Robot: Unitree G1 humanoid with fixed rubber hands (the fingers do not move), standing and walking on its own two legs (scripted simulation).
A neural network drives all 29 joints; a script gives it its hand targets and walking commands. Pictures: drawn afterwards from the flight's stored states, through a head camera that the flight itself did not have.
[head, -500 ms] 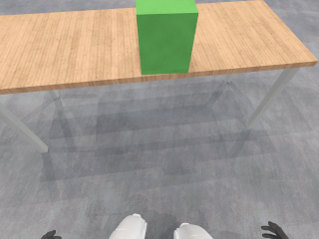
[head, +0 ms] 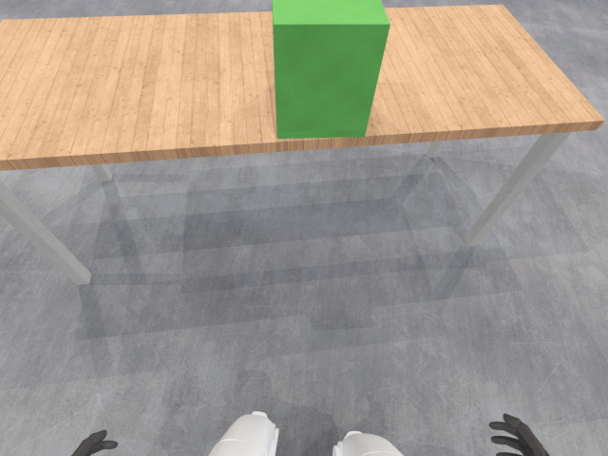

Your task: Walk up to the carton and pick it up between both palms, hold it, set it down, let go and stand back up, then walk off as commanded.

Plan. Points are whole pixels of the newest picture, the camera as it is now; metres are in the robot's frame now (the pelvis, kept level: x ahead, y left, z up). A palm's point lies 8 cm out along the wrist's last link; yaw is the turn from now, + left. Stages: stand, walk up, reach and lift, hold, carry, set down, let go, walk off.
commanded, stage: walk off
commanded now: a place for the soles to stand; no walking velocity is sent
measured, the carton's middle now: (321, 59) +0.86 -0.01 +0.02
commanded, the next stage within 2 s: stand in 1.64 s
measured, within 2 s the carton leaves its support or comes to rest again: neither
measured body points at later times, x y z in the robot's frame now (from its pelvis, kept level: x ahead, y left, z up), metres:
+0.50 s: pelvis -0.02 +0.00 +0.00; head +0.03 +0.01 +0.44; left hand +0.08 +0.32 -0.11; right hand +0.11 -0.29 -0.10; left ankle +0.01 +0.13 -0.69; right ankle +0.00 -0.10 -0.70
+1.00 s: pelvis -0.06 +0.02 +0.00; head -0.02 +0.03 +0.45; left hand +0.04 +0.33 -0.12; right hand +0.08 -0.27 -0.10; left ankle -0.01 +0.14 -0.70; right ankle -0.02 -0.10 -0.70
